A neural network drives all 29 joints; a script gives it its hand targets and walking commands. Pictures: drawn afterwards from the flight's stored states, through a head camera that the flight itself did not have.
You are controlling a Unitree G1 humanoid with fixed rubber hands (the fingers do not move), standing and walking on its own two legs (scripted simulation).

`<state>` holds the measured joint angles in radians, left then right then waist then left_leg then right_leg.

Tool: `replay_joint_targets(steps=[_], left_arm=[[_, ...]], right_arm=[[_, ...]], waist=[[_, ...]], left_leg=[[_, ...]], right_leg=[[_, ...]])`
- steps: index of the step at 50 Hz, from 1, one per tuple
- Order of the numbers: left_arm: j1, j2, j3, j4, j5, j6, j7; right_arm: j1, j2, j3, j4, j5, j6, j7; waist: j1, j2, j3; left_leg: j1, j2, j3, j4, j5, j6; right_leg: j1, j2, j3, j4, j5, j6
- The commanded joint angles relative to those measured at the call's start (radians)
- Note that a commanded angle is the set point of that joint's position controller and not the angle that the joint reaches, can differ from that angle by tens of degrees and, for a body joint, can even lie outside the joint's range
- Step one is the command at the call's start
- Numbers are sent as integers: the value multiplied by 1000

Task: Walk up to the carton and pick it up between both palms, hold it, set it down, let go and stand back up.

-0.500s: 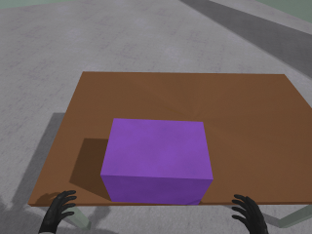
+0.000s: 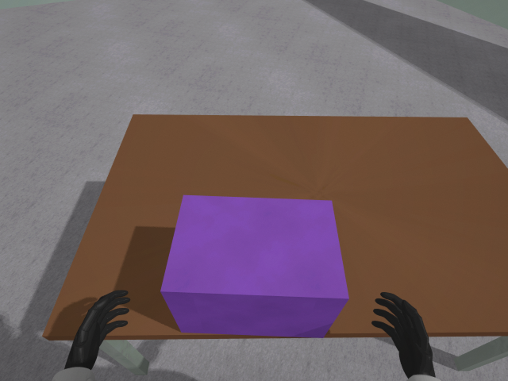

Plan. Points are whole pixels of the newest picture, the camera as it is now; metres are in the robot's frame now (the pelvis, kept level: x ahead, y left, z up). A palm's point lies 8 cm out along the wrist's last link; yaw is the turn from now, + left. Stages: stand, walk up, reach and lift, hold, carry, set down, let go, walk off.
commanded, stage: reach and lift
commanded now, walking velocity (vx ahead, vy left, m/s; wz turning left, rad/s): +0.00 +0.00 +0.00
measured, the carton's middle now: (254, 268) +0.36 +0.02 -0.10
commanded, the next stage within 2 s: none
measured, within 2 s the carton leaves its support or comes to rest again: neither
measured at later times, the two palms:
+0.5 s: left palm (108, 287) +0.28 +0.26 -0.01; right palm (408, 302) +0.26 -0.23 -0.02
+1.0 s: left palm (114, 231) +0.35 +0.25 +0.04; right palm (407, 245) +0.34 -0.23 +0.04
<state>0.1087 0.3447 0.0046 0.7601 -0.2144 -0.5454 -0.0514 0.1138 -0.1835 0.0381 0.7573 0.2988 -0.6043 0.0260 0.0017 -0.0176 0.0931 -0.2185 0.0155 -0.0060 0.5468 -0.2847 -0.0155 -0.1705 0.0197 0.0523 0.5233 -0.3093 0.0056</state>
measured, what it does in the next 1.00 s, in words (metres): stands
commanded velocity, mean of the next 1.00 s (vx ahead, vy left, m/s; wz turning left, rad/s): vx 0.00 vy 0.00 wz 0.00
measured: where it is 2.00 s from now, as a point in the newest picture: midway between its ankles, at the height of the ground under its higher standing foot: outside the picture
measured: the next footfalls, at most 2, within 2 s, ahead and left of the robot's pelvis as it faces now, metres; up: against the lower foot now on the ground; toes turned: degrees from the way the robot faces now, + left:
none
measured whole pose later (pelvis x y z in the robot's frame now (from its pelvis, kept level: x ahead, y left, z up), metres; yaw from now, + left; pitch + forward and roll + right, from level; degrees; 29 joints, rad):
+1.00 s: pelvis -0.01 +0.00 +0.00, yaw +0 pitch +3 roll -1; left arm -0.60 0.34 -0.01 1.14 -0.27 -0.22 -0.03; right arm -0.47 -0.31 0.06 0.95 0.37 -0.23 -0.04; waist 0.00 0.00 -0.02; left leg -0.34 0.02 -0.01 0.55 -0.25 -0.02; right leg -0.29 0.02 0.05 0.52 -0.28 0.01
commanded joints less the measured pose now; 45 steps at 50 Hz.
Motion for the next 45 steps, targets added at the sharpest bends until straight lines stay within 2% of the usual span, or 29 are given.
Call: replay_joint_targets(steps=[1,6,7,9,10,11,13,14,16,17,19,20,21,22,23,24,29,30,31,32,33,34,35,36,37,38,41,44,45], left_arm=[[-280,143,-24,-121,-98,-17,26],[-223,171,13,-85,-86,24,17],[-324,173,1,-137,-103,34,19],[-226,161,14,-41,-81,53,-3],[-372,161,-3,-53,-99,56,-2],[-326,185,18,-166,-118,56,7],[-379,178,3,-94,-109,82,2],[-377,171,13,-172,-97,84,6],[-293,167,52,-183,-80,111,-3],[-282,150,37,-191,-70,120,-4],[-333,173,49,-158,-67,150,-22],[-354,166,54,-156,-84,159,-23],[-317,178,67,-137,-62,166,-31],[-468,177,57,-113,-69,178,-29],[-429,184,81,-106,-70,183,-30],[-453,186,75,-206,-79,170,-22],[-567,186,64,-199,-57,211,15],[-614,207,54,-94,-88,237,-2],[-668,209,38,-84,-97,239,-2],[-741,201,16,-47,-110,253,3],[-810,224,24,-18,-120,260,8],[-795,191,-3,105,-127,278,4],[-858,196,-27,79,-154,275,10],[-865,188,-11,110,-133,287,9],[-928,204,-8,75,-128,278,33],[-1001,190,-49,66,-145,267,39],[-978,201,-16,104,-126,275,35],[-1009,180,-30,236,-110,292,19],[-1047,175,-42,278,-126,293,13]], right_arm=[[-270,-165,-72,-19,2,10,-3],[-197,-145,-12,-29,27,49,-16],[-300,-181,-43,-48,20,51,-18],[-219,-164,-17,-18,12,55,-29],[-344,-183,-41,1,4,62,-29],[-331,-206,-27,-105,44,59,-33],[-369,-202,-33,-76,37,64,-43],[-365,-217,-23,-82,49,69,-35],[-292,-209,27,-140,65,65,-48],[-283,-215,7,-105,67,66,-51],[-327,-219,38,-113,75,85,-62],[-376,-215,25,-169,80,84,-63],[-316,-203,22,-149,54,87,-74],[-439,-213,-12,-118,38,95,-77],[-412,-218,37,-132,57,110,-74],[-444,-238,24,-174,54,104,-75],[-526,-254,-14,-119,75,152,-73],[-542,-242,-6,-55,76,184,-83],[-614,-260,6,-115,79,198,-81],[-671,-271,-23,-49,62,223,-80],[-755,-292,-41,-57,64,241,-75],[-748,-269,-42,-25,49,270,-80],[-781,-278,-83,-34,41,291,-78],[-762,-266,-42,-9,41,308,-81],[-839,-280,-36,5,53,329,-67],[-882,-286,-73,0,37,330,-61],[-847,-305,-33,23,78,339,-60],[-883,-316,-18,107,89,352,-56],[-916,-324,-26,179,76,369,-56]], waist=[[-17,86,-205],[9,98,-232],[-17,94,-280],[1,41,-258],[-20,57,-262],[10,59,-329],[-19,58,-322],[-12,98,-395],[3,54,-369],[-21,60,-379],[-13,51,-397],[-2,17,-415],[-15,26,-387],[-43,27,-412],[-4,6,-381],[0,7,-436],[-12,108,-398],[-40,49,-315],[-20,55,-387],[-42,58,-363],[-33,56,-381],[-31,0,-293],[-52,9,-342],[-40,-7,-339],[3,49,-360],[-35,44,-432],[-11,69,-481],[-19,44,-457],[-42,40,-474]], left_leg=[[37,-2,-7,-63,77,-38],[82,-10,11,-61,197,-30],[81,-10,6,-46,207,-34],[111,-15,12,-50,259,-30],[68,-14,-2,-43,237,-31],[107,-16,3,-32,300,-29],[120,-12,-1,-30,357,-40],[153,-15,-7,-16,427,-52],[176,-33,6,5,534,-52],[194,-29,-4,5,572,-56],[174,-38,9,0,557,-51],[169,-28,6,-11,555,-51],[181,-37,10,-10,547,-42],[120,-37,11,-9,493,-40],[121,-41,16,-22,444,-27],[144,-37,7,-20,482,-31],[208,-12,1,-26,502,-55],[139,-15,1,-41,418,-41],[118,-22,9,-51,357,-28],[78,-14,7,-53,293,-23],[51,-10,1,-64,226,-17],[20,3,5,-85,109,-5],[3,4,15,-84,57,3],[8,-2,14,-103,28,12],[-5,1,17,-109,24,7],[-8,3,16,-94,48,2],[57,-7,27,-75,142,-6],[43,-4,5,-65,160,-8],[34,-4,2,-76,156,-12]], right_leg=[[-140,-10,-27,-81,-6,-42],[-88,-26,-9,-96,113,-31],[-109,-16,-21,-76,135,-25],[-73,-15,-15,-97,194,-18],[-100,-7,-17,-81,170,-21],[-51,-11,-21,-74,231,-11],[-53,-2,-28,-76,289,-10],[-48,5,-36,-64,324,-14],[13,-8,-22,-63,499,6],[11,-1,-24,-62,541,1],[27,-6,-19,-66,591,16],[23,-1,-26,-68,583,16],[37,-11,-20,-77,593,21],[21,-8,-22,-60,590,21],[20,-16,-19,-61,597,34],[28,-9,-19,-55,602,31],[-67,7,-45,-94,420,1],[-55,-3,-41,-114,384,8],[-54,0,-45,-102,352,4],[-78,-5,-43,-95,304,-1],[-109,1,-53,-96,205,-10],[-136,-3,-58,-111,100,-12],[-136,-12,-60,-99,64,-14],[-112,-8,-54,-104,62,-7],[-152,-13,-59,-87,28,-21],[-176,-9,-66,-74,65,-24],[-158,-13,-56,-79,161,-17],[-231,-8,-61,-79,165,-15],[-230,-10,-61,-88,158,-20]])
